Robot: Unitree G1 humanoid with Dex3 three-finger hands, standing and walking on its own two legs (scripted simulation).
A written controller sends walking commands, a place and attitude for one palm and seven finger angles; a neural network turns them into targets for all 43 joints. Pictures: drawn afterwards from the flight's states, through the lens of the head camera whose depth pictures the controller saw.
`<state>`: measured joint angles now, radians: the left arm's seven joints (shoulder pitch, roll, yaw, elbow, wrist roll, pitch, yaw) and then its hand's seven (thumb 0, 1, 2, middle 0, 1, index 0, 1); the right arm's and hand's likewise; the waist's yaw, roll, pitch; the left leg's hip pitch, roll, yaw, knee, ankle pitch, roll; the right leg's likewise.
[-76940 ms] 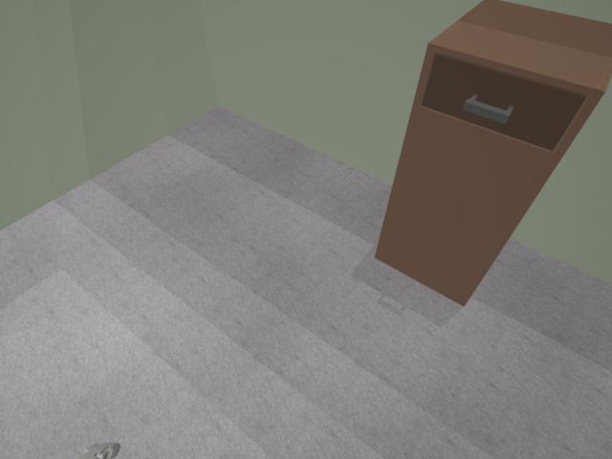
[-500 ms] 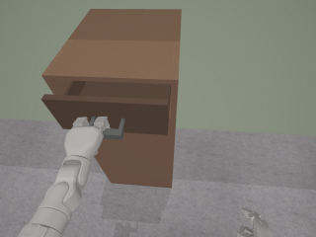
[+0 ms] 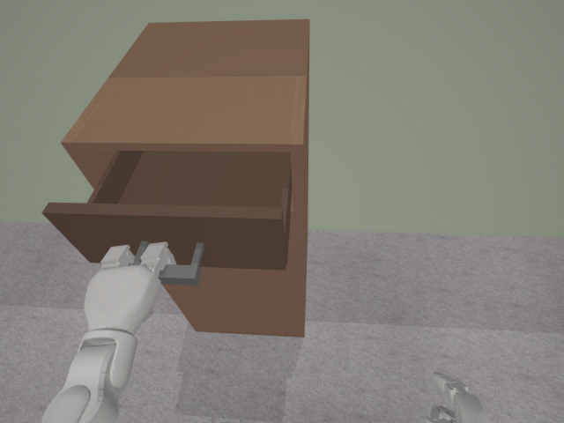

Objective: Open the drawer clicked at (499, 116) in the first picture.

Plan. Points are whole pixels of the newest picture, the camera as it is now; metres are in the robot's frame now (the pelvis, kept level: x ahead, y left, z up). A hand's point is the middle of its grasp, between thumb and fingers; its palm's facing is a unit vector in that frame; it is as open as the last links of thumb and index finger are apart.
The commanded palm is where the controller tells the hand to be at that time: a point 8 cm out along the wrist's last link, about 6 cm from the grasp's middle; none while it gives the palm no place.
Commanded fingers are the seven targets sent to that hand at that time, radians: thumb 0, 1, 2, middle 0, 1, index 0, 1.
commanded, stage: pull the drawer open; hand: left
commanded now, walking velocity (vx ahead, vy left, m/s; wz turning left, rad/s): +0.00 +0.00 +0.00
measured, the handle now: (167, 261) +0.33 +0.20 +0.04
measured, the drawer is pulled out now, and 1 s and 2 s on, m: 0.13 0.25 0.30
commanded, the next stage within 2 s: open the thumb to release the handle in 1.42 s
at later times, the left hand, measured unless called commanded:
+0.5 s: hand (129, 352) +0.21 +0.22 +0.02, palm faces +0.00 -0.11 -0.99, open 5.6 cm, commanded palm +0.17 +0.22 +0.08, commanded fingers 0.00 0.90 0.90 -0.40 -1.35 -0.40 -1.35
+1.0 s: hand (112, 398) +0.15 +0.22 +0.02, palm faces -0.01 -0.10 -0.99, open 5.7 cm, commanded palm +0.11 +0.22 +0.08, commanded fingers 0.00 0.90 0.90 -0.40 -1.35 -0.40 -1.35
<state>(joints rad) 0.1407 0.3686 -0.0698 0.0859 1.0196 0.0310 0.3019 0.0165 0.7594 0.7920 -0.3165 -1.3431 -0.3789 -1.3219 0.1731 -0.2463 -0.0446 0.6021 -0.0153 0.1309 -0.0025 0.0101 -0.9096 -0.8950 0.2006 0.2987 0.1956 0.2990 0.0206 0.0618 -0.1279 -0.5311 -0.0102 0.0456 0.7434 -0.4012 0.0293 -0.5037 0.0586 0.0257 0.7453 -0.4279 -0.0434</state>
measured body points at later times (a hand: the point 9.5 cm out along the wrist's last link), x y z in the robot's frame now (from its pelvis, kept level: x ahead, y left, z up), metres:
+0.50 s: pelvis -0.01 -0.01 +0.00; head +0.02 -0.03 +0.44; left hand +0.20 +0.23 +0.07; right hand +0.20 -0.22 -0.10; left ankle -0.02 +0.10 -0.71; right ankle -0.04 -0.10 -0.71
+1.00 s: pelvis -0.01 -0.01 -0.01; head +0.01 -0.04 +0.43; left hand +0.15 +0.23 +0.07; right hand +0.19 -0.23 -0.11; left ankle -0.02 +0.10 -0.71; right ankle -0.04 -0.10 -0.71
